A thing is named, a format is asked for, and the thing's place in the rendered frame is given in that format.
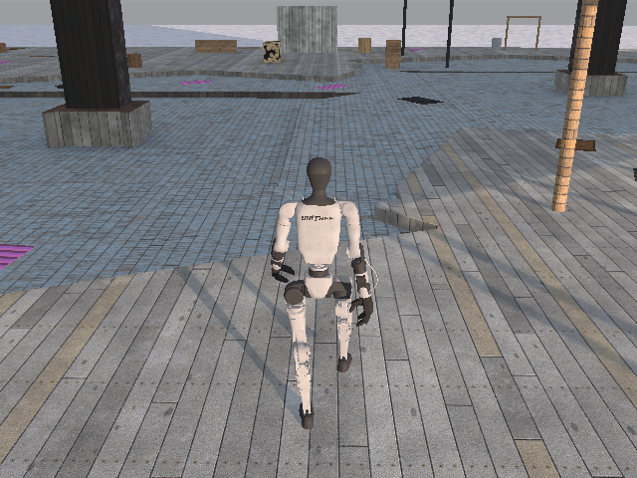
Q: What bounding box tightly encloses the robot left upper arm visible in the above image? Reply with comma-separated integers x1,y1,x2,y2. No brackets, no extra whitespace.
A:
274,200,299,253

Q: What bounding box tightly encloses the robot right upper arm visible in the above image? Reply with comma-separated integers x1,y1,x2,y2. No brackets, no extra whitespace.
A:
339,200,361,259

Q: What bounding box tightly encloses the robot left hand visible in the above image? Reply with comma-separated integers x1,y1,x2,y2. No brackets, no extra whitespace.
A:
271,264,295,283

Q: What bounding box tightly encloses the left robot forearm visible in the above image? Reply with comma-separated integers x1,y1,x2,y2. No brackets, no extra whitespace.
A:
271,238,285,270

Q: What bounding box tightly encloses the robot right hand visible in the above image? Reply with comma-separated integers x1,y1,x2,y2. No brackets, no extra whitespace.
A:
349,296,373,327

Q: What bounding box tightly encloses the right robot shin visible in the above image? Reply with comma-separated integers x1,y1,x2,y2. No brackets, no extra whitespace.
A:
337,303,352,360

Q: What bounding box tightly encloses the right robot foot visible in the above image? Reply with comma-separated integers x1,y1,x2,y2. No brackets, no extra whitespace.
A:
337,353,352,372

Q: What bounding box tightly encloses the right robot forearm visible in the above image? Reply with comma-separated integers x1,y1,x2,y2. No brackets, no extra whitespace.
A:
351,243,371,299

